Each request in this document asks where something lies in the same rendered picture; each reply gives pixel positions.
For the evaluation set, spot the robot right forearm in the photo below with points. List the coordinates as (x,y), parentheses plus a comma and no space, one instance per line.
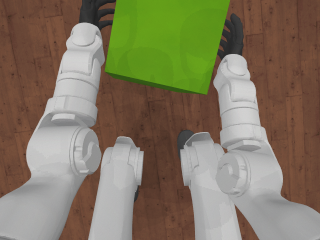
(241,127)

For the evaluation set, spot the robot left forearm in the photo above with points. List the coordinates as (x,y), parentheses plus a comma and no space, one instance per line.
(77,84)

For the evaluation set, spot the carton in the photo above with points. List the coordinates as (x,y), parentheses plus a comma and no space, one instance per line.
(166,44)

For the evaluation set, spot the right robot hand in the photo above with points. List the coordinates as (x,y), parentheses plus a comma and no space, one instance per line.
(234,44)

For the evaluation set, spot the left robot hand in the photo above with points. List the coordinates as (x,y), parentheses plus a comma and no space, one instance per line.
(89,13)

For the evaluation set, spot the robot right upper arm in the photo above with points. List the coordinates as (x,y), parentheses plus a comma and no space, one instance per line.
(253,181)

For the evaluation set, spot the robot left upper arm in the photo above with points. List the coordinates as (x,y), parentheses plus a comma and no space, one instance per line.
(59,159)

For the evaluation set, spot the left robot thigh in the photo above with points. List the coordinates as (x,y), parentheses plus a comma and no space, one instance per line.
(113,211)

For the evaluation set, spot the left robot foot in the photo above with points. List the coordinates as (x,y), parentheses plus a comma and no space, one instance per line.
(136,193)

